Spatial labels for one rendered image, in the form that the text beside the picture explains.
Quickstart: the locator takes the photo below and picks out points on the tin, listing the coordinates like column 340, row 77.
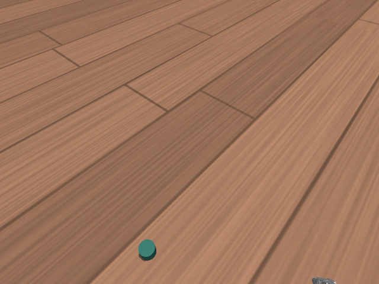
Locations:
column 147, row 249

